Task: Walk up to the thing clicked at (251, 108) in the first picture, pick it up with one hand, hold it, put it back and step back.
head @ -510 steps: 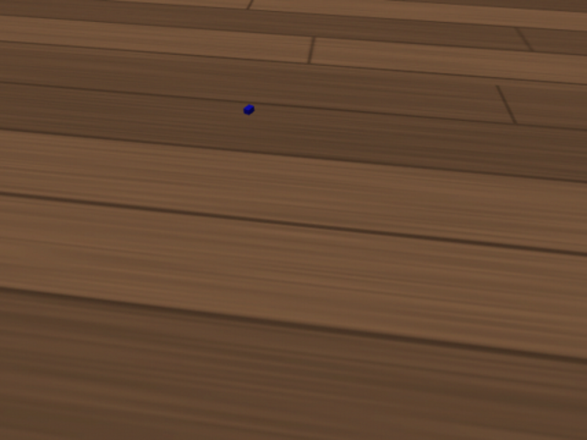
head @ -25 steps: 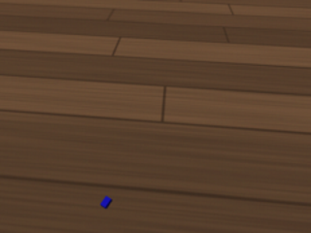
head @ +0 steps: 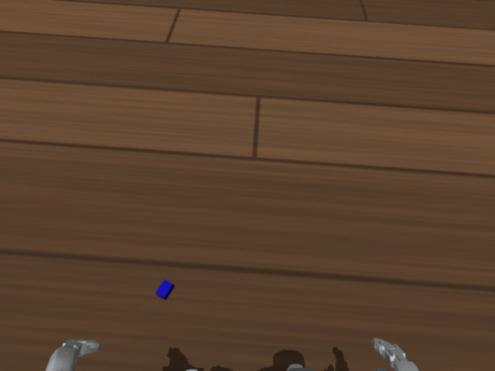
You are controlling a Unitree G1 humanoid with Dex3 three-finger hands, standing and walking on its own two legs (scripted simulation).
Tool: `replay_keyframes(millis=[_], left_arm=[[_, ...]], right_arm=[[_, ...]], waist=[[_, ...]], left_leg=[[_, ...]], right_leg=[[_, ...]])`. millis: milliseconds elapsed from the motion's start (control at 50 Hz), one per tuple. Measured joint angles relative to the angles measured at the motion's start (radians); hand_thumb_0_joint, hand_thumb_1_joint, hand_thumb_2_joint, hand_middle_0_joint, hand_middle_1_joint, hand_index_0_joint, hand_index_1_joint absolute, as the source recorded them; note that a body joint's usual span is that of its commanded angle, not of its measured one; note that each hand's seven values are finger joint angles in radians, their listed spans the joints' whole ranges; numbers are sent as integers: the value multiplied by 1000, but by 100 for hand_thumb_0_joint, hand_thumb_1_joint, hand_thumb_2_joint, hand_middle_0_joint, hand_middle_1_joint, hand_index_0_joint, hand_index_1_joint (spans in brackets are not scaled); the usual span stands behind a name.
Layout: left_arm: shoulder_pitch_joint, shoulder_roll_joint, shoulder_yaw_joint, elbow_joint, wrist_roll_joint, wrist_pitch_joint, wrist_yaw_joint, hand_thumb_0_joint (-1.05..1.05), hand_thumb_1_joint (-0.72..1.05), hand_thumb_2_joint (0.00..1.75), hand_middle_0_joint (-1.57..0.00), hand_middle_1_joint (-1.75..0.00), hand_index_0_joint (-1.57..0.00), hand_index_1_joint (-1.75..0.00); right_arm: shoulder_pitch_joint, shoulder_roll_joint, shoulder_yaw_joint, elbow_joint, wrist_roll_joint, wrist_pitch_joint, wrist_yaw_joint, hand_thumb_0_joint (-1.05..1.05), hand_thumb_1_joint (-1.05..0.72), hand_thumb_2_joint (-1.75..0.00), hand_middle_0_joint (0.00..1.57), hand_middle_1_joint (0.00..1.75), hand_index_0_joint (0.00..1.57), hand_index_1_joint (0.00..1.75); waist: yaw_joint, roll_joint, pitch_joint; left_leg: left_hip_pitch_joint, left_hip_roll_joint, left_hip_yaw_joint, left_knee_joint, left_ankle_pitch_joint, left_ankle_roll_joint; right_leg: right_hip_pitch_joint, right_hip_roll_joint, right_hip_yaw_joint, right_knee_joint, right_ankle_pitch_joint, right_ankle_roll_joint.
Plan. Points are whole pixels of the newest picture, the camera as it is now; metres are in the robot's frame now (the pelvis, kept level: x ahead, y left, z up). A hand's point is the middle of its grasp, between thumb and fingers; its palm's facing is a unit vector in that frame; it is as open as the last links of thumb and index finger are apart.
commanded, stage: rise first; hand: left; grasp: from above
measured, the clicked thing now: (164, 289) +0.46 +0.28 -0.73
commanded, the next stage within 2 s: none
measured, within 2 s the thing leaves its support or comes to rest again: neither
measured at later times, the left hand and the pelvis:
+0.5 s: hand out of the picture +0.13 +0.27 -0.22, palm faces -0.13 -0.76 -0.64, open 13.1 cm; pelvis -0.01 +0.00 -0.06, yaw +1 degrees
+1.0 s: hand (127, 327) +0.27 +0.30 -0.42, palm faces -0.17 -0.33 -0.93, open 13.1 cm; pelvis -0.08 -0.01 -0.26, yaw -2 degrees
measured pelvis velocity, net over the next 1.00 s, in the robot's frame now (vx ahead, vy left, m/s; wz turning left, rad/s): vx -0.08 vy -0.01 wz -0.03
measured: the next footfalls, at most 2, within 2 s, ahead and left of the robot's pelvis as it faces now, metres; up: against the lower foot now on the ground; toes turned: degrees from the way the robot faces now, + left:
none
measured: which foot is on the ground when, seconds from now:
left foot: down 0.00-1.00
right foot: down 0.00-1.00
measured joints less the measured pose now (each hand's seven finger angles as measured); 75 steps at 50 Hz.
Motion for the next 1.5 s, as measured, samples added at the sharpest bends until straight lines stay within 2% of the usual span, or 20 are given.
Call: replay_keyframes(millis=[140, 300, 440, 500, 600, 780, 840, 940, 1080, 1240, 1340, 1500], left_arm=[[55, -21, 2, -137, 54, 50, 50, 0, -31, 86, -28, -85, -26, -87], [97, -37, -14, -258, 85, 137, 101, 0, -36, 87, -28, -83, -24, -86], [107, -44, -28, -304, 120, 179, 143, 0, -35, 87, -28, -81, -24, -84], [77, -38, -35, -266, 155, 182, 170, 0, -35, 87, -29, -79, -25, -83], [-56, -19, -29, -109, 245, 161, 251, 0, -34, 86, -31, -76, -26, -80], [-388, 6, -20, 150, 396, 173, 447, 0, -36, 87, -29, -78, -26, -81], [-513, 24, 1, 243, 424, 194, 513, 0, -38, 88, -28, -80, -25, -83], [-693, 80, 40, 383, 432, 227, 579, 0, -38, 89, -29, -82, -25, -85], [-865, 164, 111, 530, 417, 238, 597, 0, -34, 85, -33, -78, -30, -81], [-987, 241, 196, 629, 404, 235, 571, 0, -31, 83, -32, -81, -31, -82], [-1056, 298, 230, 693, 447, 234, 560, 0, -32, 84, -29, -85, -29, -85], [-1148, 380, 247, 773, 500, 221, 540, 0, -34, 84, -23, -94, -25, -91]], right_arm=[[-31, 0, -6, -35, -11, -20, -14, 1, -88, -89, 20, 30, 20, 30], [-72, 14, -1, -65, -21, -24, -33, 1, -84, -88, 20, 30, 20, 30], [-90, 28, 9, -77, -22, -29, -50, 1, -82, -88, 20, 30, 20, 30], [-96, 27, 16, -71, -22, -39, -56, 1, -82, -88, 20, 30, 20, 30], [-112, 12, 21, -48, -29, -62, -54, 1, -83, -88, 20, 30, 20, 30], [-187, -20, 17, 62, -53, -85, -13, 1, -87, -89, 20, 30, 20, 30], [-202, -21, 18, 90, -71, -93, 12, 1, -89, -89, 20, 30, 20, 30], [-210, -10, 20, 135, -105, -114, 58, 1, -90, -90, 20, 30, 20, 30], [-198, 2, 25, 195, -136, -139, 128, 1, -91, -90, 20, 30, 20, 30], [-152, -7, 35, 238, -133, -170, 194, 1, -91, -90, 20, 30, 20, 30], [-123, -19, 42, 240, -132, -183, 224, 1, -91, -90, 20, 30, 20, 30], [-99, -52, 52, 226, -143, -206, 264, 1, -91, -90, 20, 30, 20, 30]], waist=[[10, -5, -29], [14, 1, -54], [19, 5, -74], [19, 6, -89], [18, -1, -130], [-9, -5, -178], [-23, -5, -177], [-57, -2, -163], [-105, 14, -135], [-144, 33, -90], [-169, 38, -69], [-195, 42, -32]], left_leg=[[-145, 2, -6, 169, -78, 5], [-259, 5, -19, 284, -126, 6], [-351, 6, -32, 366, -154, 5], [-407, 4, -39, 414, -168, 3], [-574, 0, -48, 552, -207, -1], [-949, 1, -63, 857, -270, -9], [-1062, 6, -72, 947, -278, -11], [-1225, 10, -87, 1082, -283, -14], [-1415, 12, -101, 1253, -285, -7], [-1562, 6, -100, 1400, -291, 13], [-1622, 2, -98, 1461, -295, 22], [-1691, -2, -99, 1539, -306, 25]], right_leg=[[-139, -3, 1, 157, -71, 6], [-244, -3, -6, 261, -115, 7], [-331, -4, -14, 340, -145, 4], [-385, -7, -19, 388, -161, 2], [-552, -13, -19, 532, -206, -2], [-930, -16, -13, 839, -269, -11], [-1043, -11, -15, 925, -273, -16], [-1204, -5, -19, 1052, -270, -21], [-1388, 0, -19, 1205, -259, -15], [-1526, -1, -5, 1337, -257, 6], [-1582, -3, 2, 1394, -261, 15], [-1651, -3, 9, 1472, -273, 20]])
